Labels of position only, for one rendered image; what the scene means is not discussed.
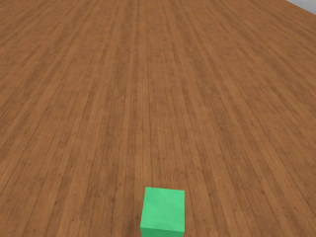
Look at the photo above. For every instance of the carton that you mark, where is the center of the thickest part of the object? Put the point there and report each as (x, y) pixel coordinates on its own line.
(163, 213)

